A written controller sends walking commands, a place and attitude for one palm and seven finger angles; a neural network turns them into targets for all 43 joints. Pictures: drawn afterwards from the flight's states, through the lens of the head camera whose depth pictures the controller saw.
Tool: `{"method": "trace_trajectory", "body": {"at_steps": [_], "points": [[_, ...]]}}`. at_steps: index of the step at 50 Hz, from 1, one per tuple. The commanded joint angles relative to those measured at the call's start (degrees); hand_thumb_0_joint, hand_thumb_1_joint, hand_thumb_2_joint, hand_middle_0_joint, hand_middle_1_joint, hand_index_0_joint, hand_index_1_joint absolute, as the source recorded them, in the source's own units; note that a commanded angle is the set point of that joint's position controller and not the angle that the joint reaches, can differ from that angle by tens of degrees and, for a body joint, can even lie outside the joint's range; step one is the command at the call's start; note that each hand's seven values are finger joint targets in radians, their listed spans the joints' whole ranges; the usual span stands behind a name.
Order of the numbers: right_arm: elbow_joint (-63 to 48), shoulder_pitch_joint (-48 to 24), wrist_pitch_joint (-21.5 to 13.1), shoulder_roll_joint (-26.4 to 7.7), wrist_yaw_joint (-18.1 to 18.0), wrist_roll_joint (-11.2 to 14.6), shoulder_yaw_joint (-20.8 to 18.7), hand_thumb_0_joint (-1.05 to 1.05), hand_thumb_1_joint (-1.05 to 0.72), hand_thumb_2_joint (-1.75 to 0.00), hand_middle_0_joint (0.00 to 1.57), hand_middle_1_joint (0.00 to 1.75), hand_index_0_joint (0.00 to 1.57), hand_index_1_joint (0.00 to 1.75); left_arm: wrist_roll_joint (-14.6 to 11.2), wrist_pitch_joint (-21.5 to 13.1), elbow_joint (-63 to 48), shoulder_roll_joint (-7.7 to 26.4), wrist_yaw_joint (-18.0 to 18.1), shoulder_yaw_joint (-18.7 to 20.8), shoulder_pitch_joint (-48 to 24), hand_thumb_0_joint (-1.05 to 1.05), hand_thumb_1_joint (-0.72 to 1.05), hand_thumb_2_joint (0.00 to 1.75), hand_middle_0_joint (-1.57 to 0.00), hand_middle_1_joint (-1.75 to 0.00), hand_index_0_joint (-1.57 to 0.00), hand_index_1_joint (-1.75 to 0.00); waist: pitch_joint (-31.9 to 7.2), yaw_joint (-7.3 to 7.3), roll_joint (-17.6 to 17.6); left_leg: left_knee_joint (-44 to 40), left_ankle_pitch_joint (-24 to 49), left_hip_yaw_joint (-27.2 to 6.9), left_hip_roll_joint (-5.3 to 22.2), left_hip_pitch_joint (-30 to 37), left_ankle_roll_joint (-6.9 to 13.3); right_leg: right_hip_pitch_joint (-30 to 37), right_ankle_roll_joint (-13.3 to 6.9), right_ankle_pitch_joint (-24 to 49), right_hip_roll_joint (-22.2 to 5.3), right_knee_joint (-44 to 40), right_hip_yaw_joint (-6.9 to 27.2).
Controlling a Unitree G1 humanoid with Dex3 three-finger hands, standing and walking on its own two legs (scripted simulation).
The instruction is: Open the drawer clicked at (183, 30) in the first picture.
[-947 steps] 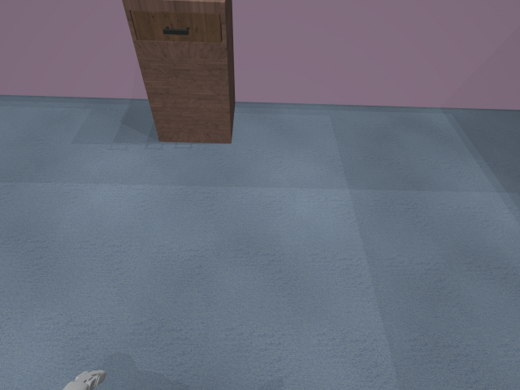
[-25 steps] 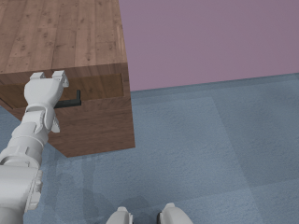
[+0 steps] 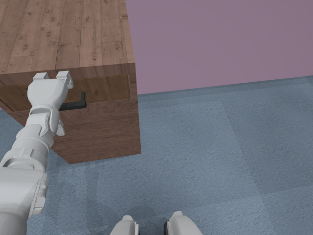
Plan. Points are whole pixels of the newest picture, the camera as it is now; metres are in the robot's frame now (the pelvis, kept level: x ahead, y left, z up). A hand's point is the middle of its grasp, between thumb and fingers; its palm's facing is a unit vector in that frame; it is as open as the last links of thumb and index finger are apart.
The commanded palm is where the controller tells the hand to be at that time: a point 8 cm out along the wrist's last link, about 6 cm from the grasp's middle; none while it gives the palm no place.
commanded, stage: move the hooked fingers above the handle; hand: left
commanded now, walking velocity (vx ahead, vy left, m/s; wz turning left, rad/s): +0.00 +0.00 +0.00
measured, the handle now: (68, 101) +0.51 +0.25 -0.05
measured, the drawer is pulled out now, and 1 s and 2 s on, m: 0.00 0.00 0.00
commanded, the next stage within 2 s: lower the fingers behind the handle in 1.36 s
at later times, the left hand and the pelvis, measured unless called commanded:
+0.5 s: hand (57, 104) +0.47 +0.25 +0.01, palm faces -0.04 +0.01 -1.00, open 13.6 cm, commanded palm +0.48 +0.24 +0.06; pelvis +0.00 +0.00 +0.00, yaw +0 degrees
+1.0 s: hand (58, 103) +0.47 +0.25 +0.01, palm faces -0.06 +0.00 -1.00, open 13.6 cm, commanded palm +0.48 +0.23 +0.07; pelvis +0.01 +0.00 +0.01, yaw +1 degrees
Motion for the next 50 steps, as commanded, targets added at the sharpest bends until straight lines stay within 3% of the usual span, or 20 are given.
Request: {"method": "trace_trajectory", "body": {"at_steps": [1, 4, 5, 7, 8, 9, 15, 18, 21, 24, 25, 34, 35, 37, 38, 43, 44, 45, 49, 50], "points": [[-3.8, 6.9, -1.0, -10.3, -0.9, -0.3, -3.4, 0.0, -0.9, -0.9, 0.2, 0.3, 0.2, 0.3, -0.9, 2.1, -9.8, 19.5, 0.9, 5.1, -30.6, 0.0, -0.5, 0.3, -0.3, -1.2, -0.3, -1.2, -20.3, -3.03, 2.6, -8.2, 1.1, 2.1, 1.1, 11.5, 1.8, 9.6, -1.3, -3.0, -0.9, -8.1, -0.6], [-3.8, 7.1, -1.2, -10.1, -0.9, -0.3, -3.7, 0.0, -0.9, -0.9, 0.2, 0.3, 0.2, 0.3, -0.7, 2.5, -10.0, 16.5, 0.9, 3.1, -31.5, 0.0, -0.5, 0.3, -0.3, -1.2, -0.3, -1.2, -21.0, -3.79, 3.2, -8.1, 1.7, 1.8, 1.2, 13.7, 1.7, 8.1, -1.4, -2.7, -0.7, -8.0, -0.9], [-3.5, 7.0, -1.2, -10.3, -0.8, -0.4, -3.6, 0.0, -0.9, -0.9, 0.2, 0.3, 0.2, 0.3, -1.0, 2.9, -8.6, 17.3, 1.0, 4.0, -30.2, 0.0, -0.5, 0.3, -0.3, -1.2, -0.3, -1.2, -19.9, -3.17, 3.1, -8.1, 1.3, 1.9, 1.2, 12.9, 1.6, 8.3, -1.5, -3.0, -0.8, -7.9, -1.1], [-3.6, 7.0, -1.5, -10.1, -0.9, -0.4, -3.4, 0.0, -0.9, -0.9, 0.2, 0.3, 0.2, 0.3, -1.0, 3.2, -9.0, 15.9, 1.1, 2.5, -31.9, 0.0, -0.5, 0.3, -0.3, -1.2, -0.3, -1.2, -18.4, -3.84, 3.5, -8.4, -0.1, 1.8, 1.3, 12.6, 1.6, 7.4, -1.5, -3.8, -0.8, -8.1, -1.1], [-3.5, 7.0, -1.6, -10.0, -0.8, -0.5, -3.5, 0.0, -0.9, -0.9, 0.2, 0.3, 0.2, 0.3, -1.2, 3.1, -9.6, 15.4, 0.9, 2.3, -32.6, 0.0, -0.5, 0.3, -0.3, -1.2, -0.3, -1.2, -19.2, -3.91, 3.3, -8.6, 0.9, 1.7, 1.3, 13.2, 1.6, 7.8, -1.6, -3.1, -0.9, -8.2, -1.3], [-3.5, 7.3, -1.5, -10.5, -0.9, -0.4, -3.6, 0.0, -0.9, -0.9, 0.2, 0.3, 0.2, 0.3, -0.7, 3.0, -9.5, 17.8, 1.0, 4.2, -31.6, 0.0, -0.5, 0.3, -0.3, -1.2, -0.3, -1.2, -21.1, -3.52, 2.3, -8.2, 1.2, 1.6, 1.3, 13.6, 1.7, 8.3, -1.4, -3.0, -0.8, -8.0, -1.0], [-3.4, 7.3, -1.9, -10.2, -0.9, -0.4, -3.4, 0.0, -0.9, -0.9, 0.2, 0.3, 0.2, 0.3, -1.0, 3.2, -9.2, 15.7, 0.7, 2.4, -32.3, 0.0, -0.5, 0.3, -0.3, -1.2, -0.3, -1.2, -19.0, -3.76, 3.3, -8.5, -0.4, 1.2, 1.4, 13.2, 1.4, 6.6, -1.6, -4.1, -0.8, -7.7, -1.4], [-3.4, 7.3, -2.2, -10.0, -0.8, -0.6, -3.7, 0.0, -0.9, -0.9, 0.2, 0.3, 0.2, 0.3, -1.0, 3.0, -10.6, 13.7, 0.9, 1.3, -33.4, 0.0, -0.5, 0.3, -0.3, -1.2, -0.3, -1.2, -20.5, -4.13, 4.2, -8.3, 0.9, 1.2, 1.4, 14.9, 1.5, 6.7, -1.7, -3.1, -0.8, -8.0, -1.3], [-3.4, 7.5, -2.0, -10.0, -0.7, -0.7, -3.8, 0.0, -0.9, -0.9, 0.2, 0.3, 0.2, 0.3, -0.9, 2.9, -11.4, 14.9, 1.0, 2.5, -32.4, 0.0, -0.5, 0.3, -0.3, -1.2, -0.3, -1.2, -22.2, -3.46, 4.7, -8.1, 2.3, 1.3, 1.4, 15.8, 1.4, 7.5, -1.6, -2.4, -0.6, -7.9, -1.3], [-3.0, 7.9, -2.1, -9.8, -0.5, -0.8, -4.0, 0.0, -0.9, -0.9, 0.2, 0.3, 0.2, 0.3, -1.0, 2.6, -12.2, 12.4, 0.9, 1.1, -33.0, 0.0, -0.5, 0.3, -0.3, -1.2, -0.3, -1.2, -22.2, -3.86, 4.2, -8.4, 3.2, 0.8, 1.6, 17.1, 1.2, 7.0, -1.7, -1.8, -0.5, -7.8, -1.6], [-2.7, 7.7, -2.0, -10.0, -0.5, -0.9, -4.1, 0.0, -0.9, -0.9, 0.2, 0.3, 0.2, 0.3, -1.1, 2.7, -11.3, 14.1, 1.0, 2.9, -31.6, 0.0, -0.5, 0.3, -0.3, -1.2, -0.3, -1.2, -21.1, -3.1, 3.9, -8.3, 3.5, 0.9, 1.7, 16.7, 1.2, 7.3, -1.9, -1.6, -0.5, -7.8, -1.7], [-2.5, 7.9, -2.0, -9.4, -0.3, -0.9, -4.4, 0.0, -0.9, -0.9, 0.2, 0.3, 0.2, 0.3, -0.9, 2.5, -12.8, 10.0, 1.1, -0.1, -32.3, 0.0, -0.5, 0.3, -0.3, -1.2, -0.3, -1.2, -21.7, -3.91, 4.3, -8.6, 4.7, 0.6, 1.6, 18.5, 1.1, 7.0, -1.8, -0.9, -0.4, -8.2, -1.6], [-2.3, 8.0, -2.1, -9.4, -0.3, -0.9, -4.4, 0.0, -0.9, -0.9, 0.2, 0.3, 0.2, 0.3, -1.3, 2.7, -12.5, 9.5, 1.1, -0.3, -32.4, 0.0, -0.5, 0.3, -0.3, -1.2, -0.3, -1.2, -19.9, -4.05, 4.4, -8.6, 4.3, 0.8, 1.7, 18.0, 1.1, 6.7, -2.0, -0.9, -0.4, -8.3, -1.8], [-2.3, 7.8, -2.0, -9.5, -0.3, -0.8, -4.3, 0.0, -0.9, -0.9, 0.2, 0.3, 0.2, 0.3, -1.0, 2.9, -12.3, 11.4, 1.3, 0.8, -32.2, 0.0, -0.5, 0.3, -0.3, -1.2, -0.3, -1.2, -20.0, -3.79, 4.1, -8.6, 4.0, 1.0, 1.5, 17.1, 1.3, 7.5, -1.9, -1.1, -0.5, -8.5, -1.5], [-2.2, 7.8, -1.9, -9.5, -0.4, -0.9, -4.3, 0.0, -0.9, -0.9, 0.2, 0.3, 0.2, 0.3, -1.1, 3.0, -13.3, 10.5, 1.2, 0.0, -33.8, 0.0, -0.5, 0.3, -0.3, -1.2, -0.3, -1.2, -20.3, -4.28, 4.1, -8.7, 5.3, 0.6, 1.6, 18.0, 1.2, 7.5, -2.0, -0.2, -0.5, -8.5, -1.6], [-2.1, 7.9, -1.6, -9.1, -0.1, -1.1, -4.6, 0.0, -0.9, -0.9, 0.2, 0.3, 0.2, 0.3, -1.4, 2.8, -15.1, 10.0, 1.0, 0.4, -32.6, 0.0, -0.5, 0.3, -0.3, -1.2, -0.3, -1.2, -22.9, -3.47, 5.4, -8.3, 9.2, 0.8, 1.6, 20.4, 1.1, 8.9, -2.1, 2.3, -0.4, -8.5, -1.6], [-2.2, 8.0, -1.6, -8.9, 0.0, -1.0, -4.7, 0.0, -0.9, -0.9, 0.2, 0.3, 0.2, 0.3, -1.5, 2.7, -14.5, 8.1, 0.8, -1.0, -31.8, 0.0, -0.5, 0.3, -0.3, -1.2, -0.3, -1.2, -22.5, -4.01, 4.7, -8.4, 8.8, 0.9, 1.5, 20.8, 1.1, 8.6, -1.8, 2.0, -0.2, -8.8, -1.6], [-1.9, 7.9, -1.5, -9.1, -0.1, -0.9, -4.7, 0.0, -0.9, -0.9, 0.2, 0.3, 0.2, 0.3, -1.6, 2.9, -13.0, 8.9, 0.8, -0.1, -30.9, 0.0, -0.5, 0.3, -0.3, -1.2, -0.3, -1.2, -19.8, -3.97, 3.4, -8.4, 7.4, 1.0, 1.6, 19.2, 1.2, 8.4, -1.9, 1.3, -0.3, -9.1, -1.6], [-2.3, 7.8, -1.4, -8.9, -0.1, -1.0, -4.7, 0.0, -0.9, -0.9, 0.2, 0.3, 0.2, 0.3, -1.5, 2.3, -15.0, 9.1, 0.7, -0.1, -31.1, 0.0, -0.5, 0.3, -0.3, -1.2, -0.3, -1.2, -22.8, -3.45, 4.6, -8.6, 8.9, 1.1, 1.4, 20.7, 1.2, 9.7, -1.9, 2.4, -0.2, -8.9, -1.3], [-2.0, 7.8, -1.4, -9.0, -0.2, -1.0, -4.8, 0.0, -0.9, -0.9, 0.2, 0.3, 0.2, 0.3, -1.6, 2.3, -14.8, 10.1, 0.7, 0.8, -31.0, 0.0, -0.5, 0.3, -0.3, -1.2, -0.3, -1.2, -21.0, -3.37, 3.8, -8.4, 9.3, 1.2, 1.6, 20.0, 1.3, 9.9, -2.0, 2.9, -0.2, -9.0, -1.5]]}}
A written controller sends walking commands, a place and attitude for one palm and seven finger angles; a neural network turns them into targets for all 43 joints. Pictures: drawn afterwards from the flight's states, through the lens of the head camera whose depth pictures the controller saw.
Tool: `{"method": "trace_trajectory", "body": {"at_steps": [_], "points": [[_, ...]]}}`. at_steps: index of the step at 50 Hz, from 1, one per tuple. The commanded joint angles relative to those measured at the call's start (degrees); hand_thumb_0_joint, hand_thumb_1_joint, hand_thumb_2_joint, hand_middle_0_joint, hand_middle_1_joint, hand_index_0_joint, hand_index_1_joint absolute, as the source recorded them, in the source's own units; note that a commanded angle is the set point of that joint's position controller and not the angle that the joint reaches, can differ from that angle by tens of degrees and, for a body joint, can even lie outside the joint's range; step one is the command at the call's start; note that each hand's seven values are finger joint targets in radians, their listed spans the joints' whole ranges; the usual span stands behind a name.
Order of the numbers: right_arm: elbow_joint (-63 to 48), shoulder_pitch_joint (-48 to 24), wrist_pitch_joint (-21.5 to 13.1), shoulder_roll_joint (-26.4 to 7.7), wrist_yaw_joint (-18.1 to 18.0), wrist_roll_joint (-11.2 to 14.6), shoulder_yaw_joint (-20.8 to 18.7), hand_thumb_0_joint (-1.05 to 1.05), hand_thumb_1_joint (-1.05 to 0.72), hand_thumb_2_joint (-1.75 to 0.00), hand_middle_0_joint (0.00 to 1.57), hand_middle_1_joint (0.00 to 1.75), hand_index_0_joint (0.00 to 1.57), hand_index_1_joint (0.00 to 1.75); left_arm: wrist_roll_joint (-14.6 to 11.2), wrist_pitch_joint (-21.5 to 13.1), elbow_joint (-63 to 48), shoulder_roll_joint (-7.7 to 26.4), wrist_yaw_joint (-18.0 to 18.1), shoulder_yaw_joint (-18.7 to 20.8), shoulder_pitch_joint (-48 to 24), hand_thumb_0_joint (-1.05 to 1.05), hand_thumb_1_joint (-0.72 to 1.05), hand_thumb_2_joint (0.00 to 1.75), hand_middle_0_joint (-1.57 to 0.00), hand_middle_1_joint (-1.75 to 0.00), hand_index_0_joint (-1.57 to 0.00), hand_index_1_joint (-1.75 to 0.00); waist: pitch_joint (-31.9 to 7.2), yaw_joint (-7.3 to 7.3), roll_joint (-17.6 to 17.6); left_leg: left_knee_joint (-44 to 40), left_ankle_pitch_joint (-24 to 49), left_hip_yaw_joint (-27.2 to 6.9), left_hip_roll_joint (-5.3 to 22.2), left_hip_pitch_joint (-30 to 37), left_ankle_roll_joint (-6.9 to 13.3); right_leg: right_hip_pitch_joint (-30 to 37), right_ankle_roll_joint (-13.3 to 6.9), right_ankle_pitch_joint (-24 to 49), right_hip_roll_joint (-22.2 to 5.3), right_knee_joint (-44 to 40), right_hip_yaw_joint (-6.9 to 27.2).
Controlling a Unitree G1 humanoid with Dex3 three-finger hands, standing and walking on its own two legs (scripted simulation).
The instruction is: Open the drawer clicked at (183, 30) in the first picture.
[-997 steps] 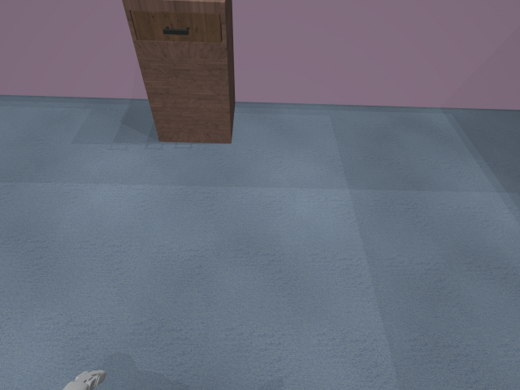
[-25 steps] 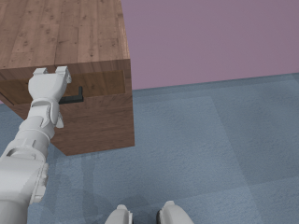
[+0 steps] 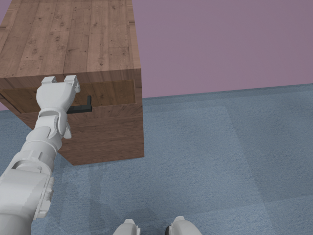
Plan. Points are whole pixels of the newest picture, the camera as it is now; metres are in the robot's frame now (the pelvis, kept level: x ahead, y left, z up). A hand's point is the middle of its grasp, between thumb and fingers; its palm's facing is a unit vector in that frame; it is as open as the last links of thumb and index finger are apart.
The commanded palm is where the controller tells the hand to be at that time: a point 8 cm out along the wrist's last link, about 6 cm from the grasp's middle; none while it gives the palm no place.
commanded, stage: move the hooked fingers above the handle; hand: left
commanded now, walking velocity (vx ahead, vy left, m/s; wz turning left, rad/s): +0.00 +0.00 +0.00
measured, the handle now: (74, 104) +0.51 +0.25 -0.05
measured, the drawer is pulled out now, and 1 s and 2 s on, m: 0.00 0.00 0.00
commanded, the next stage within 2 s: lower the fingers behind the handle in 0.36 s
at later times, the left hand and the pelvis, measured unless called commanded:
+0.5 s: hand (64, 107) +0.46 +0.25 +0.00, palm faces -0.06 -0.01 -1.00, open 13.5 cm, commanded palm +0.47 +0.23 +0.06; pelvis +0.01 +0.00 +0.00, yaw +0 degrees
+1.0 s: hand (65, 107) +0.46 +0.25 +0.00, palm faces +0.01 +0.00 -1.00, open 13.5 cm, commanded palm +0.47 +0.23 +0.02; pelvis -0.01 +0.00 -0.02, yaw +0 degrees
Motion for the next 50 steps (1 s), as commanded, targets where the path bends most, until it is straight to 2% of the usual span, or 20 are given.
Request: {"method": "trace_trajectory", "body": {"at_steps": [1, 4, 5, 10, 14, 16, 19, 22, 23, 25, 29, 31, 34, 37, 39, 42, 44, 45, 48, 50], "points": [[-3.6, 7.0, -0.5, -9.6, -0.7, -0.3, -3.6, 0.0, -0.9, -0.9, 0.2, 0.3, 0.2, 0.3, 0.3, -0.8, -13.5, 12.2, 1.6, 3.0, -31.5, 0.0, -0.5, 0.3, -0.3, -1.2, -0.3, -1.2, -21.5, -4.29, 3.9, -7.2, 9.6, 1.9, 1.7, 17.6, 1.4, 6.9, -1.6, 3.2, 0.1, -7.4, -0.6], [-3.6, 7.0, -0.4, -9.3, -0.5, -0.5, -3.9, 0.0, -0.9, -0.9, 0.2, 0.3, 0.2, 0.3, 0.3, -1.3, -15.2, 10.2, 1.6, 2.0, -31.5, 0.0, -0.5, 0.3, -0.3, -1.2, -0.3, -1.2, -23.0, -4.17, 5.1, -7.0, 12.0, 1.6, 1.7, 20.1, 1.2, 6.4, -1.7, 4.4, 0.2, -7.1, -0.8], [-3.4, 7.1, -0.3, -9.3, -0.5, -0.5, -3.9, 0.0, -0.9, -0.9, 0.2, 0.3, 0.2, 0.3, -0.1, -1.1, -14.2, 10.4, 1.6, 2.5, -30.8, 0.0, -0.5, 0.3, -0.3, -1.2, -0.3, -1.2, -20.9, -4.09, 5.0, -7.0, 11.4, 1.8, 1.8, 19.1, 1.2, 6.6, -1.8, 4.2, 0.2, -7.3, -0.9], [-3.3, 7.0, -0.3, -9.2, -0.5, -0.4, -3.9, 0.0, -0.9, -0.9, 0.2, 0.3, 0.2, 0.3, 0.1, -1.3, -15.2, 9.4, 1.6, 1.6, -31.2, 0.0, -0.5, 0.3, -0.3, -1.2, -0.3, -1.2, -20.4, -4.37, 3.9, -7.1, 11.3, 1.7, 1.7, 18.8, 1.3, 6.7, -1.8, 4.3, 0.2, -7.4, -0.9], [-3.3, 7.0, 0.0, -9.0, -0.1, -0.6, -4.3, 0.0, -0.9, -0.9, 0.2, 0.3, 0.2, 0.3, 0.2, -1.4, -16.9, 8.5, 1.7, 1.5, -30.5, 0.0, -0.5, 0.3, -0.3, -1.2, -0.3, -1.2, -23.5, -3.93, 5.5, -6.9, 14.7, 1.6, 1.7, 22.0, 1.0, 7.0, -1.7, 6.1, 0.4, -7.2, -0.9], [-3.1, 7.0, 0.1, -9.1, -0.3, -0.5, -4.1, 0.0, -0.9, -0.9, 0.2, 0.3, 0.2, 0.3, -0.1, -1.0, -15.5, 9.7, 1.6, 2.1, -30.4, 0.0, -0.5, 0.3, -0.3, -1.2, -0.3, -1.2, -21.1, -4.34, 2.5, -7.1, 12.4, 1.8, 1.6, 19.0, 1.4, 8.1, -1.5, 5.5, 0.4, -7.8, -0.7], [-3.2, 6.9, 0.1, -9.1, -0.4, -0.5, -4.1, 0.0, -0.9, -0.9, 0.2, 0.3, 0.2, 0.3, 0.0, -1.5, -16.9, 10.3, 1.5, 2.4, -30.8, 0.0, -0.5, 0.3, -0.3, -1.2, -0.3, -1.2, -23.3, -3.9, 4.4, -7.2, 13.5, 2.0, 1.4, 20.0, 1.4, 9.1, -1.6, 6.4, 0.3, -7.7, -0.3], [-3.1, 6.8, 0.5, -9.2, -0.6, -0.3, -4.0, 0.0, -0.9, -0.9, 0.2, 0.3, 0.2, 0.3, 0.1, -1.3, -15.3, 12.9, 1.5, 4.5, -28.9, 0.0, -0.5, 0.3, -0.3, -1.2, -0.3, -1.2, -21.2, -3.55, 2.6, -7.3, 12.7, 2.4, 1.4, 18.0, 1.6, 10.5, -1.6, 6.6, 0.3, -8.0, -0.2], [-3.3, 6.6, 0.5, -9.2, -0.6, -0.4, -3.9, 0.0, -0.9, -0.9, 0.2, 0.3, 0.2, 0.3, -0.2, -1.5, -16.2, 12.6, 1.3, 4.2, -29.8, 0.0, -0.5, 0.3, -0.3, -1.2, -0.3, -1.2, -21.4, -3.4, 4.2, -7.5, 13.3, 2.2, 1.3, 18.2, 1.4, 10.5, -1.7, 7.0, 0.2, -7.9, -0.2], [-2.9, 6.6, 0.6, -9.1, -0.5, -0.3, -4.0, 0.0, -0.9, -0.9, 0.2, 0.3, 0.2, 0.3, -0.3, -1.5, -13.1, 11.9, 1.2, 4.3, -26.8, 0.0, -0.5, 0.3, -0.3, -1.2, -0.3, -1.2, -18.9, -3.39, 3.1, -7.2, 12.2, 2.6, 1.4, 17.0, 1.5, 9.6, -1.7, 6.3, 0.3, -8.1, -0.3], [-3.1, 6.5, 0.6, -9.1, -0.3, -0.3, -3.9, 0.0, -0.9, -0.9, 0.2, 0.3, 0.2, 0.3, 0.2, -1.9, -11.8, 10.7, 1.2, 3.4, -26.4, 0.0, -0.5, 0.3, -0.3, -1.2, -0.3, -1.2, -19.2, -3.87, 1.5, -6.5, 11.2, 2.5, 1.4, 14.9, 1.6, 8.6, -1.4, 5.9, 0.2, -7.2, -0.2], [-3.2, 6.4, 0.8, -9.5, -0.4, -0.3, -3.7, 0.0, -0.9, -0.9, 0.2, 0.3, 0.2, 0.3, 0.5, -1.7, -10.9, 13.0, 1.4, 4.8, -25.8, 0.0, -0.5, 0.3, -0.3, -1.2, -0.3, -1.2, -19.2, -3.59, 0.8, -5.9, 10.0, 2.7, 1.2, 12.8, 1.7, 8.6, -1.4, 5.1, 0.2, -6.8, 0.0], [-3.5, 6.4, 0.8, -9.3, -0.2, -0.3, -3.8, 0.0, -0.9, -0.9, 0.2, 0.3, 0.2, 0.3, 0.8, -1.6, -10.3, 12.4, 1.4, 4.3, -25.6, 0.0, -0.5, 0.3, -0.3, -1.2, -0.3, -1.2, -19.7, -3.29, 2.5, -5.3, 9.8, 2.8, 1.1, 12.3, 1.6, 7.9, -1.4, 5.0, 0.2, -5.9, 0.1], [-3.5, 6.3, 0.9, -9.5, -0.2, -0.2, -3.5, 0.0, -0.9, -0.9, 0.2, 0.3, 0.2, 0.3, 0.5, -0.7, -7.2, 12.7, 1.5, 4.2, -24.6, 0.0, -0.5, 0.3, -0.3, -1.2, -0.3, -1.2, -17.3, -3.83, -0.2, -4.6, 6.7, 3.2, 1.0, 8.5, 1.9, 7.5, -1.2, 3.0, 0.1, -5.9, 0.3], [-3.6, 6.2, 0.9, -9.7, -0.3, -0.1, -3.3, 0.0, -0.9, -0.9, 0.2, 0.3, 0.2, 0.3, 0.7, -0.4, -6.4, 14.7, 1.3, 5.3, -24.5, 0.0, -0.5, 0.3, -0.3, -1.2, -0.3, -1.2, -18.6, -3.53, -0.2, -3.9, 6.5, 3.2, 0.9, 7.1, 1.9, 7.5, -1.1, 3.1, 0.0, -5.0, 0.5], [-3.8, 6.3, 0.6, -9.6, -0.2, -0.2, -3.2, 0.0, -0.9, -0.9, 0.2, 0.3, 0.2, 0.3, 0.7, 0.3, -5.0, 12.2, 1.3, 3.2, -25.3, 0.0, -0.5, 0.3, -0.3, -1.2, -0.3, -1.2, -17.0, -4.28, -0.2, -3.4, 3.9, 3.2, 0.9, 6.0, 1.9, 5.2, -1.1, 0.6, 0.1, -4.7, 0.2], [-3.8, 6.2, 0.7, -10.0, -0.3, 0.0, -3.0, 0.0, -0.9, -0.9, 0.2, 0.3, 0.2, 0.3, 0.9, 0.6, -3.6, 14.4, 1.2, 4.6, -25.0, 0.0, -0.5, 0.3, -0.3, -1.2, -0.3, -1.2, -17.3, -4.07, -0.1, -3.0, 2.9, 3.1, 0.9, 4.8, 1.8, 4.1, -1.1, -0.3, 0.0, -3.9, 0.1], [-4.1, 6.3, 0.5, -9.9, -0.3, -0.1, -2.9, 0.0, -0.9, -0.9, 0.2, 0.3, 0.2, 0.3, 0.5, 1.0, -3.0, 11.3, 1.1, 2.0, -25.8, 0.0, -0.5, 0.3, -0.3, -1.2, -0.3, -1.2, -16.1, -4.94, 0.3, -2.6, 1.1, 3.3, 0.7, 4.2, 1.9, 2.8, -1.0, -1.8, 0.1, -4.1, 0.1], [-4.0, 6.2, 0.1, -10.3, -0.5, -0.1, -2.5, 0.0, -0.9, -0.9, 0.2, 0.3, 0.2, 0.3, 0.8, 1.5, -2.1, 14.3, 0.9, 3.8, -27.1, 0.0, -0.5, 0.3, -0.3, -1.2, -0.3, -1.2, -16.7, -4.68, -0.2, -2.0, -0.9, 3.0, 0.8, 1.8, 2.0, 2.1, -1.1, -3.4, -0.1, -3.0, 0.1], [-4.1, 6.5, -0.2, -10.2, -0.4, -0.1, -2.7, 0.0, -0.9, -0.9, 0.2, 0.3, 0.2, 0.3, 1.5, 2.0, -1.4, 11.8, 0.9, 1.8, -27.3, 0.0, -0.5, 0.3, -0.3, -1.2, -0.3, -1.2, -16.8, -5.15, 1.3, -1.6, -1.8, 2.8, 0.8, 2.7, 1.7, -0.5, -1.2, -4.2, -0.1, -2.4, -0.3]]}}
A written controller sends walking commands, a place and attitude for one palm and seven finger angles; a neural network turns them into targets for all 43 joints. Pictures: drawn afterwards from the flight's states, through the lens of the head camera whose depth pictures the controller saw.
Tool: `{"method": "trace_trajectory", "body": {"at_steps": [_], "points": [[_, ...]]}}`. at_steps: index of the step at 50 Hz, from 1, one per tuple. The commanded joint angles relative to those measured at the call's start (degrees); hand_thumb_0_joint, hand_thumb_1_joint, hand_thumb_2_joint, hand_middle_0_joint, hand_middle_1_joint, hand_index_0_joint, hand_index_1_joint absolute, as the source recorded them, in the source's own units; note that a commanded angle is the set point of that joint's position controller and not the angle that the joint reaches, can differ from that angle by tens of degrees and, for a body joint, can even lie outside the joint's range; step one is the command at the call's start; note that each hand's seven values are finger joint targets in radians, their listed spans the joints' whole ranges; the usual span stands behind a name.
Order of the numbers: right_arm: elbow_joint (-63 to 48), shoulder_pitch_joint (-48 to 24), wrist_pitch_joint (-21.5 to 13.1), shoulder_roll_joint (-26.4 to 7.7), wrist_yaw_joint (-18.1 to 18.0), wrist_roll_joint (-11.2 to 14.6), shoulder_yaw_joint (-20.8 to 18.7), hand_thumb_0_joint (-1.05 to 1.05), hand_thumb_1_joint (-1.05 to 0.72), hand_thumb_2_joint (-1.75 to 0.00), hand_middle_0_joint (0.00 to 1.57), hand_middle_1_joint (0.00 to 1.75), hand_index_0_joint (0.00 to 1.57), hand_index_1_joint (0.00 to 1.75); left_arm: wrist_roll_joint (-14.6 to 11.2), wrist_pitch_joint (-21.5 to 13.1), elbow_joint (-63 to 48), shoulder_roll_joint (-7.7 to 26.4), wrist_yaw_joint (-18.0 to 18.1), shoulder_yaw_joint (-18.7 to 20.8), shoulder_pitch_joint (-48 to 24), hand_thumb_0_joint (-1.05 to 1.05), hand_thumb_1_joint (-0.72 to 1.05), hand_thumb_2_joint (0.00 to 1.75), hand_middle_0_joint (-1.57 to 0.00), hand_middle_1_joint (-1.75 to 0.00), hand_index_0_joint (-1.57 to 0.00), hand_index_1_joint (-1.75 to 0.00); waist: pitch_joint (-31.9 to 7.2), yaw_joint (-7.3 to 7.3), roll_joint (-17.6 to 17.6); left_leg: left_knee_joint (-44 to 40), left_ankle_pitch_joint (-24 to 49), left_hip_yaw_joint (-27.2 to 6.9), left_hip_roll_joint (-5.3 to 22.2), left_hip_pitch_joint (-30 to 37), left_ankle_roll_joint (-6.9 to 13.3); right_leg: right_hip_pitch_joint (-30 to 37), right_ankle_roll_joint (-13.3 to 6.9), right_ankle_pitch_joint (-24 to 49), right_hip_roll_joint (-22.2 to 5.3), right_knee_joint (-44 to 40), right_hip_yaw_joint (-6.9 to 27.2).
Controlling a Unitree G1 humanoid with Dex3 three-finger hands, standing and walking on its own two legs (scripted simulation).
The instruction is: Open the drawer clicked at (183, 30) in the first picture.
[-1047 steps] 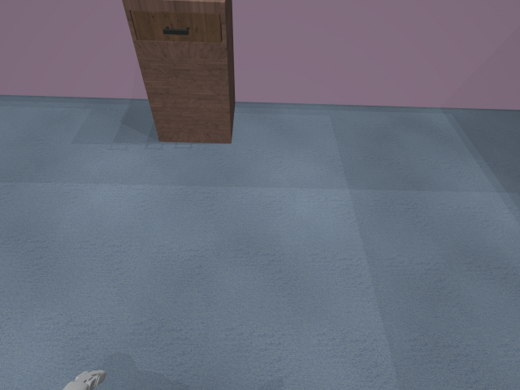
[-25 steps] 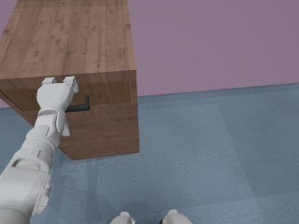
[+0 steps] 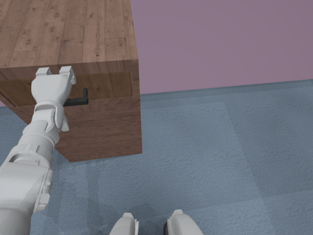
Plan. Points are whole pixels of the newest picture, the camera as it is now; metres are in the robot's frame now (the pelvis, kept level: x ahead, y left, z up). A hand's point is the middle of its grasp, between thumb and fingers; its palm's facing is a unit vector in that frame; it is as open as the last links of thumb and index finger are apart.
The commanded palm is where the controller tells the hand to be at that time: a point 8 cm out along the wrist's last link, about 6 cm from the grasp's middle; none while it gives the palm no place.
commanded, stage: lower the fingers behind the handle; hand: left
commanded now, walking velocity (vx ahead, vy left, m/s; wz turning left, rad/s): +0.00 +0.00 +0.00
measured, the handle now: (70, 97) +0.52 +0.25 -0.04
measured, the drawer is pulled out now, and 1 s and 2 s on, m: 0.00 0.00 0.00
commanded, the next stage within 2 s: lift the fingers back up to retry in 1.06 s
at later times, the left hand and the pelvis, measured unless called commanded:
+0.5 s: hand (62, 101) +0.47 +0.25 +0.01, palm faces +0.03 +0.02 -1.00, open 13.8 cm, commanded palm +0.48 +0.24 +0.01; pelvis -0.05 +0.00 -0.04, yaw +0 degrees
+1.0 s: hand (67, 108) +0.47 +0.25 -0.03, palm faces -0.02 +0.00 -1.00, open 13.8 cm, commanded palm +0.49 +0.24 +0.00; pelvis -0.07 +0.01 -0.07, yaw +0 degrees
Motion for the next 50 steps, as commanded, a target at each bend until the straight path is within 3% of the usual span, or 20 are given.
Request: {"method": "trace_trajectory", "body": {"at_steps": [1, 3, 5, 7, 10, 13, 15, 18, 20, 26, 30, 34, 36, 38, 41, 43, 44, 45, 48, 50], "points": [[-3.5, 7.4, -1.4, -9.8, -0.7, -0.4, -3.4, 0.0, -0.9, -0.9, 0.2, 0.3, 0.2, 0.3, 0.6, 2.6, -4.3, 10.5, -1.8, 0.3, -24.7, 0.0, -0.5, 0.3, -0.3, -1.2, -0.3, -1.2, -15.9, -4.92, 2.0, -7.3, -0.9, 2.4, 0.7, 9.2, 1.9, 5.6, -1.1, -3.3, -0.3, -8.1, -0.2], [-3.5, 7.2, -1.4, -10.2, -0.8, -0.5, -3.1, 0.0, -0.9, -0.9, 0.2, 0.3, 0.2, 0.3, 0.4, 3.1, -2.7, 12.6, -2.1, 2.0, -23.9, 0.0, -0.5, 0.3, -0.3, -1.2, -0.3, -1.2, -15.5, -4.76, 0.2, -6.8, -1.6, 2.2, 0.8, 7.5, 2.0, 5.8, -1.1, -3.9, -0.4, -7.7, -0.2], [-3.7, 7.2, -1.8, -10.1, -0.9, -0.3, -3.0, 0.0, -0.9, -0.9, 0.2, 0.3, 0.2, 0.3, 0.3, 3.7, -1.1, 10.9, -2.4, 0.1, -24.3, 0.0, -0.5, 0.3, -0.3, -1.2, -0.3, -1.2, -13.8, -5.65, -1.1, -6.2, -5.7, 2.6, 0.6, 4.8, 2.2, 4.4, -0.7, -7.1, -0.5, -7.9, 0.1], [-3.8, 7.1, -2.3, -10.4, -1.1, -0.2, -2.5, 0.0, -0.9, -0.9, 0.2, 0.3, 0.2, 0.3, 0.4, 4.2, -0.2, 12.2, -2.9, 0.1, -25.1, 0.0, -0.5, 0.3, -0.3, -1.2, -0.3, -1.2, -11.7, -5.84, -1.1, -5.8, -8.4, 2.6, 0.6, 2.4, 2.1, 2.8, -0.8, -9.5, -0.5, -7.4, 0.0], [-3.9, 7.5, -2.8, -10.8, -1.4, -0.1, -2.3, 0.0, -0.9, -0.9, 0.2, 0.3, 0.2, 0.3, 0.7, 4.5, 0.4, 13.6, -3.6, 0.4, -26.1, 0.0, -0.5, 0.3, -0.3, -1.2, -0.3, -1.2, -14.0, -5.87, -0.1, -4.8, -9.3, 2.5, 0.6, 1.3, 2.2, 1.9, -0.8, -10.3, -0.6, -5.9, 0.0], [-4.0, 7.3, -3.3, -10.9, -1.6, 0.1, -2.0, 0.0, -0.9, -0.9, 0.2, 0.3, 0.2, 0.3, 0.3, 5.2, 2.2, 13.1, -4.6, -0.2, -25.6, 0.0, -0.5, 0.3, -0.3, -1.2, -0.3, -1.2, -12.5, -6.42, -1.2, -4.3, -10.9, 2.0, 0.7, 0.0, 2.1, -0.1, -0.8, -11.7, -0.6, -5.5, -0.4], [-4.2, 7.5, -3.8, -11.0, -1.8, 0.2, -1.8, 0.0, -0.9, -0.9, 0.2, 0.3, 0.2, 0.3, 0.4, 5.4, 2.2, 12.3, -5.1, -1.4, -26.4, 0.0, -0.5, 0.3, -0.3, -1.2, -0.3, -1.2, -13.0, -6.8, 0.0, -3.5, -12.0, 2.0, 0.6, -0.6, 2.1, -1.8, -0.8, -12.7, -0.6, -4.6, -0.3], [-4.2, 7.5, -4.2, -11.3, -2.1, 0.3, -1.5, 0.0, -0.9, -0.9, 0.2, 0.3, 0.2, 0.3, 0.3, 5.7, 2.7, 13.9, -6.0, -0.6, -26.8, 0.0, -0.5, 0.3, -0.3, -1.2, -0.3, -1.2, -13.3, -6.72, 0.0, -3.0, -12.6, 1.6, 0.8, -1.5, 2.0, -2.9, -0.9, -13.0, -0.7, -3.5, -0.5], [-4.5, 7.5, -4.7, -11.2, -2.3, 0.5, -1.5, 0.0, -0.9, -0.9, 0.2, 0.3, 0.2, 0.3, 0.3, 5.9, 2.7, 11.5, -6.5, -2.9, -27.1, 0.0, -0.5, 0.3, -0.3, -1.2, -0.3, -1.2, -13.3, -7.22, 0.3, -2.4, -13.7, 1.6, 0.7, -2.1, 2.0, -4.3, -0.8, -14.1, -0.7, -3.2, -0.5], [-4.8, 7.0, -5.8, -11.5, -2.9, 0.8, -1.0, 0.0, -0.9, -0.9, 0.2, 0.3, 0.2, 0.3, 0.1, 6.1, 2.8, 13.0, -8.2, -2.6, -27.4, 0.0, -0.5, 0.3, -0.3, -1.2, -0.3, -1.2, -12.9, -7.62, 0.0, -1.1, -16.1, 1.1, 0.9, -4.0, 2.0, -6.9, -0.7, -16.6, -0.9, -1.9, -0.4], [-4.9, 7.2, -6.6, -11.5, -3.3, 1.0, -0.7, 0.0, -0.9, -0.9, 0.2, 0.3, 0.2, 0.3, -0.2, 6.1, 1.9, 13.0, -9.3, -3.5, -28.3, 0.0, -0.5, 0.3, -0.3, -1.2, -0.3, -1.2, -13.6, -8.31, 0.7, -0.2, -16.3, 0.9, 1.1, -5.2, 2.2, -8.1, -0.8, -16.5, -0.8, -0.4, -0.5], [-5.1, 7.5, -6.7, -11.6, -3.8, 1.1, -0.2, 0.0, -0.9, -0.9, 0.2, 0.3, 0.2, 0.3, -0.5, 5.7, 2.2, 15.5, -10.7, -2.4, -27.9, 0.0, -0.5, 0.3, -0.3, -1.2, -0.3, -1.2, -15.3, -8.12, -0.2, 1.5, -14.8, 1.7, 1.0, -7.3, 2.3, -6.7, -0.7, -16.7, -0.9, 0.4, -0.1], [-5.2, 7.7, -6.8, -11.5, -3.8, 1.2, -0.3, 0.0, -0.9, -0.9, 0.2, 0.3, 0.2, 0.3, -0.8, 5.5, 1.4, 14.1, -11.2, -3.4, -28.9, 0.0, -0.5, 0.3, -0.3, -1.2, -0.3, -1.2, -15.4, -8.26, 1.4, 1.4, -15.7, 1.4, 1.2, -6.7, 2.2, -8.1, -0.7, -16.5, -0.9, 0.9, -0.4], [-5.1, 7.7, -6.8, -11.7, -3.9, 1.2, -0.2, 0.0, -0.9, -0.9, 0.2, 0.3, 0.2, 0.3, -0.9, 5.4, 1.6, 15.6, -11.6, -2.2, -28.7, 0.0, -0.5, 0.3, -0.3, -1.2, -0.3, -1.2, -15.5, -8.3, 0.6, 1.5, -16.3, 1.0, 1.4, -6.8, 2.2, -8.4, -0.7, -16.8, -0.9, 1.1, -0.4], [-5.4, 7.8, -7.3, -11.4, -4.2, 1.2, -0.1, 0.0, -0.9, -0.9, 0.2, 0.3, 0.2, 0.3, -1.2, 4.1, 0.1, 14.6, -12.1, -3.2, -30.0, 0.0, -0.5, 0.3, -0.3, -1.2, -0.3, -1.2, -15.1, -8.57, 1.6, 2.4, -17.5, 1.0, 1.4, -7.9, 2.2, -9.9, -0.7, -17.7, -1.0, 1.5, -0.2], [-5.3, 8.2, -7.8, -11.1, -4.4, 0.5, -0.3, 0.0, -0.9, -0.9, 0.2, 0.3, 0.2, 0.3, -1.6, 0.2, -7.0, 18.8, -11.9, 0.4, -34.5, 0.0, -0.5, 0.3, -0.3, -1.2, -0.3, -1.2, -18.2, -8.22, 2.3, 3.8, -16.5, 0.6, 2.0, -8.6, 2.3, -9.6, -0.6, -15.8, -0.9, 3.8, -0.1], [-5.5, 8.6, -8.0, -11.3, -4.6, 0.4, -0.5, 0.0, -0.9, -0.9, 0.2, 0.3, 0.2, 0.3, -1.3, -2.5, -13.0, 22.4, -11.4, 2.5, -38.1, 0.0, -0.5, 0.3, -0.3, -1.2, -0.3, -1.2, -24.5, -7.42, 5.8, 4.3, -15.4, 0.4, 2.0, -6.5, 2.3, -8.3, -0.7, -14.7, -0.9, 5.1, 0.2], [-5.0, 9.1, -8.0, -10.9, -4.4, 0.3, -0.7, 0.0, -0.9, -0.9, 0.2, 0.3, 0.2, 0.3, -1.5, -2.4, -12.3, 22.2, -10.4, 2.6, -37.2, 0.0, -0.5, 0.3, -0.3, -1.2, -0.3, -1.2, -27.6, -7.33, 7.3, 4.7, -13.6, 0.6, 1.7, -5.3, 2.4, -6.7, -0.9, -13.2, -0.7, 5.6, 0.1], [-4.4, 9.4, -7.8, -10.7, -3.8, 0.5, -0.4, 0.0, -0.9, -0.9, 0.2, 0.3, 0.2, 0.3, -1.5, -0.6, -3.6, 16.7, -9.4, 0.6, -30.4, 0.0, -0.5, 0.3, -0.3, -1.2, -0.3, -1.2, -19.0, -7.44, 4.0, 1.7, -18.3, -1.5, 2.0, -5.6, 1.7, -11.3, -0.7, -15.0, -0.9, 4.0, -1.2], [-4.6, 8.5, -8.2, -11.4, -3.7, 0.3, -0.5, 0.0, -0.9, -0.9, 0.2, 0.3, 0.2, 0.3, -1.0, -0.3, -4.4, 18.0, -7.5, 1.6, -31.7, 0.0, -0.5, 0.3, -0.3, -1.2, -0.3, -1.2, -18.2, -6.8, 3.7, 1.9, -22.0, -1.6, 1.9, -6.8, 1.5, -13.4, -0.7, -18.8, -1.1, 3.5, -1.0]]}}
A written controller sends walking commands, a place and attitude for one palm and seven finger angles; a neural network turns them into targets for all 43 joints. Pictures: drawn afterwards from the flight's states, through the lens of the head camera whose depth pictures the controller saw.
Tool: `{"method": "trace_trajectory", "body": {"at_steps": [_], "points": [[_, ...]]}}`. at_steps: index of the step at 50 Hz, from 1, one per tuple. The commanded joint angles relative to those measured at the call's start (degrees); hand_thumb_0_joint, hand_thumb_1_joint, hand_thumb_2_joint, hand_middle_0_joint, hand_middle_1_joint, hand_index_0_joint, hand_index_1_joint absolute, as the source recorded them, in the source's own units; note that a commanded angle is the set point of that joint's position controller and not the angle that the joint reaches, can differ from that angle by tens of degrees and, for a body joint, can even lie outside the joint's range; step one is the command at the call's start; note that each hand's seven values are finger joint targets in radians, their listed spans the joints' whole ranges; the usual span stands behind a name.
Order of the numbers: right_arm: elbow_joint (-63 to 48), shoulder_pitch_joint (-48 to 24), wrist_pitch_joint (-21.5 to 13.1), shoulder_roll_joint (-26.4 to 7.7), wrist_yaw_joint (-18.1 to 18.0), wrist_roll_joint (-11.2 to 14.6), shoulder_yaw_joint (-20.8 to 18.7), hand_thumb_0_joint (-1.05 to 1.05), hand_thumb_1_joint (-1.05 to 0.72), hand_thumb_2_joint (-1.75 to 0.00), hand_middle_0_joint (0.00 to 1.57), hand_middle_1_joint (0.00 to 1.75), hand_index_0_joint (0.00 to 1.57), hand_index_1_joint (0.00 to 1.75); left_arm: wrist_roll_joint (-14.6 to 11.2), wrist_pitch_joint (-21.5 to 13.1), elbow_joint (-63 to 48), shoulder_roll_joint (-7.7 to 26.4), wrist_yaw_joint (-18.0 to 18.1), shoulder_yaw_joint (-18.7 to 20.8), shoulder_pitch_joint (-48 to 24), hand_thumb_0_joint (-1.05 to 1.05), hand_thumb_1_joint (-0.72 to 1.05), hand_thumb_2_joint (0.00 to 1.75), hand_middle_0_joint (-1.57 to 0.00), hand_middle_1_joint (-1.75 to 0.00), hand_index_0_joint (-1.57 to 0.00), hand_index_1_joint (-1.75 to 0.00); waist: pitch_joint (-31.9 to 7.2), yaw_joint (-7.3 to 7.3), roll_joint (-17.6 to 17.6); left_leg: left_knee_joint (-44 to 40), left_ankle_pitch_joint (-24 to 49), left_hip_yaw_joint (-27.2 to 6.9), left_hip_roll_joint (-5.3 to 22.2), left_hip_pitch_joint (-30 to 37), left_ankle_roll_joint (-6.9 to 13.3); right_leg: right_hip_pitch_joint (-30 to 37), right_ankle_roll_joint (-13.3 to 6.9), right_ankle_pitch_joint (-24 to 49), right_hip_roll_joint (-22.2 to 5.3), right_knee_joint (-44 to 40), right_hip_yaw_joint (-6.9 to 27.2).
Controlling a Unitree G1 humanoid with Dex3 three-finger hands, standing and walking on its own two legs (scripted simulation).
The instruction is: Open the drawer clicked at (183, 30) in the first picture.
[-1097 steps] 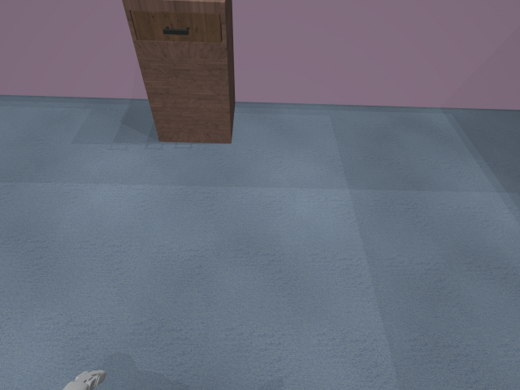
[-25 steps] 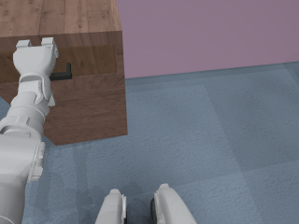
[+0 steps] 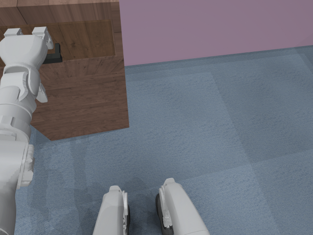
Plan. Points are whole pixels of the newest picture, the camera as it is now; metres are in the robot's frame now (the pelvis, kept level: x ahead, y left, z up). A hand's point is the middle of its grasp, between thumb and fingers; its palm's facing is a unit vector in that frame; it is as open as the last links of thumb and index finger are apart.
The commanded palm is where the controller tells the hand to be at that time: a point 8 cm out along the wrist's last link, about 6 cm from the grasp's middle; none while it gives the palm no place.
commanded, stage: lower the fingers behind the handle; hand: left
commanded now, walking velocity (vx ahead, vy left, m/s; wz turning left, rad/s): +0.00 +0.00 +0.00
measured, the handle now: (38, 54) +0.59 +0.25 +0.04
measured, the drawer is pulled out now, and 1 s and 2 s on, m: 0.00 0.00 0.00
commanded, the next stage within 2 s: lift the fingers back up to retry in 0.06 s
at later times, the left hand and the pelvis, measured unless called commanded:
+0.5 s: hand (35, 63) +0.54 +0.24 +0.05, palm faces -0.10 +0.00 -0.99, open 13.4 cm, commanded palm +0.56 +0.24 +0.12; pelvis +0.04 +0.00 +0.05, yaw +1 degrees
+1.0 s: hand (33, 60) +0.54 +0.24 +0.06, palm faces -0.10 -0.05 -0.99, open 13.2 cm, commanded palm +0.56 +0.23 +0.15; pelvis +0.11 +0.00 +0.09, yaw +2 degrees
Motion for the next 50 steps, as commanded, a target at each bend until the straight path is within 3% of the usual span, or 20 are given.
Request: {"method": "trace_trajectory", "body": {"at_steps": [1, 2, 5, 8, 11, 14, 16, 19, 20, 21, 22, 24, 29, 32, 37, 39, 42, 46, 49, 50], "points": [[-3.4, 7.2, -1.6, -10.8, -0.3, -0.6, -3.8, 0.0, -0.9, -0.9, 0.2, 0.3, 0.2, 0.3, 0.7, 0.0, -7.4, 10.5, 3.2, 3.1, -22.6, 0.0, -0.5, 0.3, -0.3, -1.2, -0.3, -1.2, -22.1, -1.33, 4.7, -15.2, -20.6, -3.3, 0.8, 16.1, 1.0, 8.6, -1.3, -18.0, -0.4, -12.7, 0.1], [-2.9, 7.7, -1.5, -11.0, -0.2, -0.7, -4.0, 0.0, -0.9, -0.9, 0.2, 0.3, 0.2, 0.3, 1.4, 0.7, -7.3, 11.6, 4.4, 4.0, -22.9, 0.0, -0.5, 0.3, -0.3, -1.2, -0.3, -1.2, -24.3, -1.39, 5.0, -15.2, -18.8, -3.3, 0.8, 17.1, 1.1, 9.6, -1.4, -15.9, -0.3, -12.3, 0.0], [-1.6, 9.0, -0.7, -10.6, 0.4, -0.7, -4.2, 0.0, -0.9, -0.9, 0.2, 0.3, 0.2, 0.3, 1.5, 3.9, -6.2, 7.9, 6.0, 1.6, -24.5, 0.0, -0.5, 0.3, -0.3, -1.2, -0.3, -1.2, -24.6, -2.57, 6.2, -16.1, -14.2, -3.5, 1.1, 20.0, 0.9, 10.5, -1.3, -11.2, -0.2, -12.3, -0.7], [-1.4, 8.5, 0.0, -10.7, 0.5, -0.6, -3.8, 0.0, -0.9, -0.9, 0.2, 0.3, 0.2, 0.3, 1.1, 6.3, -3.5, 9.7, 6.5, 3.0, -24.3, 0.0, -0.5, 0.3, -0.3, -1.2, -0.3, -1.2, -22.7, -2.32, 2.7, -16.6, -16.8, -2.8, 1.0, 18.5, 1.1, 12.1, -1.1, -14.2, -0.2, -14.6, -0.3], [-1.7, 8.6, 0.5, -10.4, 0.4, -0.5, -3.8, 0.0, -0.9, -0.9, 0.2, 0.3, 0.2, 0.3, 1.0, 7.8, -7.9, 11.7, 6.3, 3.3, -27.3, 0.0, -0.5, 0.3, -0.3, -1.2, -0.3, -1.2, -25.1, -1.62, 6.3, -18.0, -13.3, -1.3, 0.6, 21.6, 1.2, 16.8, -0.9, -12.1, -0.2, -16.4, 0.1], [-1.9, 8.5, 1.4, -10.0, 0.0, -0.2, -3.6, 0.0, -0.9, -0.9, 0.2, 0.3, 0.2, 0.3, 0.8, 8.4, -9.3, 13.7, 5.5, 4.3, -27.0, 0.0, -0.5, 0.3, -0.3, -1.2, -0.3, -1.2, -26.0, -1.14, 5.8, -19.7, -10.5, -0.9, 0.6, 24.6, 1.3, 20.8, -0.8, -10.5, -0.1, -18.3, 0.2], [-2.4, 8.1, 1.4, -9.6, -0.2, -0.1, -3.7, 0.0, -0.9, -0.9, 0.2, 0.3, 0.2, 0.3, 0.2, 7.8, -10.9, 10.7, 5.0, 2.6, -26.9, 0.0, -0.5, 0.3, -0.3, -1.2, -0.3, -1.2, -24.1, -1.17, 6.1, -21.3, -10.5, -1.1, 0.6, 26.9, 1.3, 21.3, -0.9, -10.0, 0.0, -19.8, 0.0], [-2.7, 7.7, 1.5, -9.4, -0.7, -0.2, -3.8, 0.0, -0.9, -0.9, 0.2, 0.3, 0.2, 0.3, -0.1, 5.5, -13.8, 12.7, 4.7, 4.3, -26.1, 0.0, -0.5, 0.3, -0.3, -1.2, -0.3, -1.2, -25.2, -0.6, 5.3, -22.1, -7.9, -0.5, 0.6, 29.0, 1.6, 24.9, -0.8, -8.6, 0.0, -21.2, 0.6], [-2.7, 7.5, 1.6, -9.3, -0.8, -0.2, -3.9, 0.0, -0.9, -0.9, 0.2, 0.3, 0.2, 0.3, 0.0, 4.6, -14.3, 13.2, 4.6, 4.8, -25.5, 0.0, -0.5, 0.3, -0.3, -1.2, -0.3, -1.2, -24.7, -0.07, 6.7, -22.8, -7.1, -0.6, 0.6, 30.1, 1.3, 25.2, -1.1, -8.2, 0.0, -21.5, 0.4], [-3.0, 7.6, 1.5, -9.0, -0.8, -0.3, -4.1, 0.0, -0.9, -0.9, 0.2, 0.3, 0.2, 0.3, -0.4, 3.6, -15.6, 11.1, 4.6, 3.7, -25.2, 0.0, -0.5, 0.3, -0.3, -1.2, -0.3, -1.2, -24.9, -0.21, 6.3, -23.0, -5.9, -0.5, 0.5, 31.2, 1.5, 26.0, -1.0, -7.4, 0.1, -22.1, 0.5], [-2.9, 7.4, 1.6, -9.0, -0.7, -0.4, -4.2, 0.0, -0.9, -0.9, 0.2, 0.3, 0.2, 0.3, -0.5, 2.7, -15.5, 11.8, 4.6, 4.8, -23.5, 0.0, -0.5, 0.3, -0.3, -1.2, -0.3, -1.2, -24.1, 0.48, 6.2, -23.5, -5.4, -0.4, 0.5, 31.4, 1.4, 27.1, -1.1, -7.2, 0.0, -22.6, 0.6], [-2.7, 7.6, 1.6, -8.9, -0.8, -0.5, -4.6, 0.0, -0.9, -0.9, 0.2, 0.3, 0.2, 0.3, -0.8, 0.6, -17.0, 11.4, 5.2, 5.2, -23.0, 0.0, -0.5, 0.3, -0.3, -1.2, -0.3, -1.2, -23.6, 0.35, 5.3, -24.0, -2.6, -0.6, 0.7, 33.3, 1.4, 27.7, -1.2, -5.0, 0.2, -23.2, 0.6], [-1.9, 8.0, 2.5, -9.0, -0.2, -1.1, -5.8, 0.0, -0.9, -0.9, 0.2, 0.3, 0.2, 0.3, -0.7, -2.5, -22.2, 12.2, 8.1, 7.9, -21.4, 0.0, -0.5, 0.3, -0.3, -1.2, -0.3, -1.2, -27.3, 1.7, 6.7, -25.1, 6.5, -0.7, 0.7, 39.8, 1.0, 31.4, -1.5, 1.2, 0.5, -24.5, 0.5], [-1.2, 8.0, 3.0, -8.8, 0.5, -1.5, -6.8, 0.0, -0.9, -0.9, 0.2, 0.3, 0.2, 0.3, -0.2, -2.8, -24.9, 8.7, 10.1, 6.5, -21.5, 0.0, -0.5, 0.3, -0.3, -1.2, -0.3, -1.2, -28.1, 1.73, 8.1, -25.8, 12.0, -0.8, 0.9, 44.9, 0.5, 31.4, -1.8, 4.5, 0.8, -25.3, -0.2], [-0.5, 7.9, 4.2, -8.7, 1.2, -1.7, -7.5, 0.0, -0.9, -0.9, 0.2, 0.3, 0.2, 0.3, -0.5, -1.9, -29.4, 8.1, 12.4, 7.0, -22.6, 0.0, -0.5, 0.3, -0.3, -1.2, -0.3, -1.2, -29.8, 1.93, 9.8, -27.0, 20.7, -0.4, 0.8, 51.5, 0.1, 35.2, -1.9, 10.7, 1.1, -27.0, -0.3], [-0.5, 7.7, 4.7, -8.6, 1.3, -1.9, -7.7, 0.0, -0.9, -0.9, 0.2, 0.3, 0.2, 0.3, -0.1, -1.6, -30.5, 8.7, 12.7, 7.7, -21.6, 0.0, -0.5, 0.3, -0.3, -1.2, -0.3, -1.2, -33.0, 2.46, 9.5, -27.1, 25.9, -0.4, 0.7, 54.4, -0.2, 37.3, -1.8, 14.5, 1.2, -26.7, -0.4], [-0.1, 7.3, 5.2, -8.3, 1.6, -2.0, -7.8, 0.0, -0.9, -0.9, 0.2, 0.3, 0.2, 0.3, -0.8, -0.9, -28.3, 4.7, 12.5, 5.9, -18.8, 0.0, -0.5, 0.3, -0.3, -1.2, -0.3, -1.2, -27.4, 1.96, 8.3, -27.7, 26.4, 0.0, 0.8, 53.3, -0.1, 37.5, -1.9, 15.7, 1.2, -27.6, -0.6], [-0.3, 6.5, 5.9, -8.0, 1.9, -2.2, -8.0, 0.0, -0.9, -0.9, 0.2, 0.3, 0.2, 0.3, -0.1, -1.5, -29.5, 5.1, 12.8, 6.8, -17.3, 0.0, -0.5, 0.3, -0.3, -1.2, -0.3, -1.2, -29.6, 2.67, 7.8, -27.5, 30.0, 0.2, 0.7, 54.8, -0.1, 39.3, -1.8, 19.0, 1.1, -27.4, -0.2], [-0.3, 5.8, 6.4, -7.8, 2.1, -2.2, -8.3, 0.0, -0.9, -0.9, 0.2, 0.3, 0.2, 0.3, 0.4, -2.0, -28.8, 4.5, 12.5, 7.0, -15.2, 0.0, -0.5, 0.3, -0.3, -1.2, -0.3, -1.2, -28.7, 2.85, 6.8, -27.3, 32.6, 0.2, 0.8, 55.0, -0.1, 39.7, -1.7, 21.1, 1.1, -27.0, -0.1], [-0.4, 5.8, 6.5, -7.8, 2.1, -2.3, -8.4, 0.0, -0.9, -0.9, 0.2, 0.3, 0.2, 0.3, -0.1, -1.8, -28.0, 3.2, 12.5, 6.5, -14.2, 0.0, -0.5, 0.3, -0.3, -1.2, -0.3, -1.2, -26.4, 2.84, 5.9, -27.4, 31.6, 0.3, 0.7, 53.9, -0.1, 39.7, -1.8, 20.5, 1.1, -27.2, -0.3]]}}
